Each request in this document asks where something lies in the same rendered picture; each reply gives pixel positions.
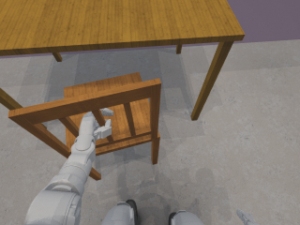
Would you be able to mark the left robot foot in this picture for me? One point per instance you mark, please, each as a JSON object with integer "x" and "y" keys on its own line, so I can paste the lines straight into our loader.
{"x": 134, "y": 206}

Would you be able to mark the robot left shin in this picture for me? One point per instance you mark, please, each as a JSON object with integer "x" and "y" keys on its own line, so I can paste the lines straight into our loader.
{"x": 122, "y": 203}

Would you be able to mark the table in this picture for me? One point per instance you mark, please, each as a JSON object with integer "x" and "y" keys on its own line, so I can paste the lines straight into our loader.
{"x": 61, "y": 26}

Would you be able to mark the left robot hand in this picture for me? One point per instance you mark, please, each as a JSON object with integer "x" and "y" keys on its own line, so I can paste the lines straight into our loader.
{"x": 89, "y": 125}

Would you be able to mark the right robot hand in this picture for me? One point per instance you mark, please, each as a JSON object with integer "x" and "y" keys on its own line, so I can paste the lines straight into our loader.
{"x": 247, "y": 219}

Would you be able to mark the left robot upper arm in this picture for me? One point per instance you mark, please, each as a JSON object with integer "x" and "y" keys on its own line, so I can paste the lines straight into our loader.
{"x": 53, "y": 207}

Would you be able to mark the robot left forearm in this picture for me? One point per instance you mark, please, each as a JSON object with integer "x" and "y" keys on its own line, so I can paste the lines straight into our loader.
{"x": 74, "y": 173}

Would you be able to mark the chair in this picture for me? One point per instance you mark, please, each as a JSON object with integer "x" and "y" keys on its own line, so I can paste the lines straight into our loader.
{"x": 134, "y": 119}

